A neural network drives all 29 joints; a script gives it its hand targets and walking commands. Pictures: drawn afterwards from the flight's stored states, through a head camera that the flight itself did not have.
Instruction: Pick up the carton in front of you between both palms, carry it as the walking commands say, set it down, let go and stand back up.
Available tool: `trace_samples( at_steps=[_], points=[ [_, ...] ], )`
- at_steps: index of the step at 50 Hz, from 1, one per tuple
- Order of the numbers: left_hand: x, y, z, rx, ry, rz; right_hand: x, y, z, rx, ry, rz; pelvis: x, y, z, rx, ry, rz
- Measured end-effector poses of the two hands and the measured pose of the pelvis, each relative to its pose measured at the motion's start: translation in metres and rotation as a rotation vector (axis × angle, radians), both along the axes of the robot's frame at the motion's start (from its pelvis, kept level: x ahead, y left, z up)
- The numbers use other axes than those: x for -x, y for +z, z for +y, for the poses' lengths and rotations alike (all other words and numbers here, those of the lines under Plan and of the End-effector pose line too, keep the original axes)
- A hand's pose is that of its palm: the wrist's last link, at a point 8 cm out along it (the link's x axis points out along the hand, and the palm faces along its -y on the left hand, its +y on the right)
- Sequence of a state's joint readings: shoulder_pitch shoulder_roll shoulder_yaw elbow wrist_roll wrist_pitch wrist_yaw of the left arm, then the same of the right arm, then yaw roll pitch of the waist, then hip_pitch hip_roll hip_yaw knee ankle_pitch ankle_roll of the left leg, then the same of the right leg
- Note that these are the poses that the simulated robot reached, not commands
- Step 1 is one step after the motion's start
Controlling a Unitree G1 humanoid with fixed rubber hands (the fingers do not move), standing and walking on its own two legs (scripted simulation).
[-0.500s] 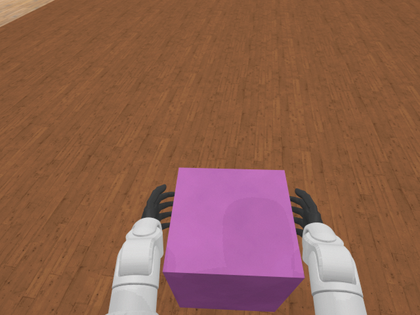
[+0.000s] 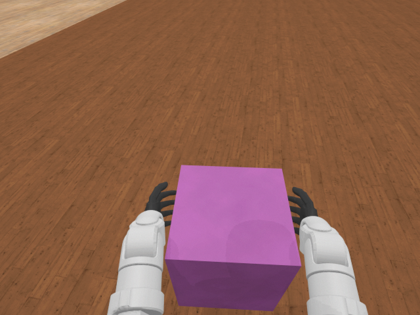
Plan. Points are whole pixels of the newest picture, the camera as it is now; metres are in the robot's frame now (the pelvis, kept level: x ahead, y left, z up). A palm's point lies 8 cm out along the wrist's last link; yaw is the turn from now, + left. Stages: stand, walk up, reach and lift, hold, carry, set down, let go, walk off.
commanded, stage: hold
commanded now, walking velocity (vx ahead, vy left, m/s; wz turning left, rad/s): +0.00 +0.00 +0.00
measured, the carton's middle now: (228, 240) +0.30 +0.00 -0.02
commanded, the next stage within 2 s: set down in 0.36 s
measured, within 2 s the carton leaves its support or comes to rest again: neither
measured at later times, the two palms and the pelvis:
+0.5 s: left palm (154, 207) +0.32 +0.15 +0.06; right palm (303, 216) +0.31 -0.15 +0.05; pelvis +0.02 +0.02 +0.00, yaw -2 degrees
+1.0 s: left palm (166, 237) +0.37 +0.16 -0.13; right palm (280, 244) +0.35 -0.14 -0.14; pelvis +0.00 +0.00 -0.06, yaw -3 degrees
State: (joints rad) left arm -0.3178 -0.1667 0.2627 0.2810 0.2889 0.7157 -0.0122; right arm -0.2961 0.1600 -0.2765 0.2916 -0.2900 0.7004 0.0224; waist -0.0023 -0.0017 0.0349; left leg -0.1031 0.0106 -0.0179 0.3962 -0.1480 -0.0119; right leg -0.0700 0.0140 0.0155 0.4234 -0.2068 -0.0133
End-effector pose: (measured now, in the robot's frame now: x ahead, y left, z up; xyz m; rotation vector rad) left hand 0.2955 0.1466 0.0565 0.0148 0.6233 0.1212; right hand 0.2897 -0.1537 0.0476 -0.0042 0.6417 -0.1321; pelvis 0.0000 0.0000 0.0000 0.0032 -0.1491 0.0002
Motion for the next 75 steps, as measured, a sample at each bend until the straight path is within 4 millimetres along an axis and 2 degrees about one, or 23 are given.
trace_samples(
  at_steps=[7, 15, 26, 31, 37, 43, 49, 56, 64, 75],
  points=[
    [0.000, 0.002, -0.002, 0.015, -0.015, -0.010, 0.006, 0.004, -0.002, -0.001, -0.024, -0.010, 0.005, -0.002, 0.004, 0.002, -0.021, -0.015],
    [-0.010, 0.003, -0.003, 0.014, -0.041, -0.002, 0.005, 0.003, -0.003, -0.009, -0.053, -0.002, -0.001, -0.002, 0.011, 0.000, -0.036, -0.019],
    [-0.031, -0.002, 0.005, 0.011, -0.038, 0.012, -0.020, 0.001, 0.005, 0.005, -0.039, 0.012, -0.023, 0.000, 0.016, -0.001, -0.042, 0.011],
    [-0.048, -0.015, 0.002, 0.028, -0.026, 0.032, -0.036, -0.012, 0.003, -0.021, -0.056, 0.032, -0.029, -0.001, 0.015, -0.002, -0.041, 0.048],
    [-0.069, -0.055, 0.000, 0.024, -0.038, 0.046, -0.055, -0.052, 0.000, -0.019, -0.067, 0.048, -0.026, -0.009, 0.011, -0.003, -0.037, 0.165],
    [-0.073, -0.121, 0.002, 0.008, -0.054, 0.052, -0.058, -0.115, 0.003, 0.001, -0.066, 0.056, -0.016, -0.024, 0.007, -0.004, -0.040, 0.349],
    [-0.071, -0.182, 0.012, 0.013, -0.035, 0.037, -0.060, -0.176, 0.012, -0.026, -0.076, 0.041, -0.003, -0.051, 0.004, -0.010, -0.043, 0.539],
    [-0.094, -0.213, 0.019, 0.003, -0.048, -0.029, -0.079, -0.211, 0.020, -0.048, -0.099, -0.026, 0.015, -0.091, 0.005, -0.008, -0.041, 0.681],
    [-0.112, -0.250, 0.020, 0.033, -0.050, 0.009, -0.092, -0.247, 0.021, -0.037, -0.116, 0.009, 0.032, -0.132, 0.010, -0.007, -0.045, 0.746],
    [-0.134, -0.320, 0.029, 0.028, -0.048, 0.014, -0.115, -0.317, 0.030, -0.031, -0.106, 0.013, 0.042, -0.197, 0.018, -0.001, -0.050, 0.870]
  ],
)
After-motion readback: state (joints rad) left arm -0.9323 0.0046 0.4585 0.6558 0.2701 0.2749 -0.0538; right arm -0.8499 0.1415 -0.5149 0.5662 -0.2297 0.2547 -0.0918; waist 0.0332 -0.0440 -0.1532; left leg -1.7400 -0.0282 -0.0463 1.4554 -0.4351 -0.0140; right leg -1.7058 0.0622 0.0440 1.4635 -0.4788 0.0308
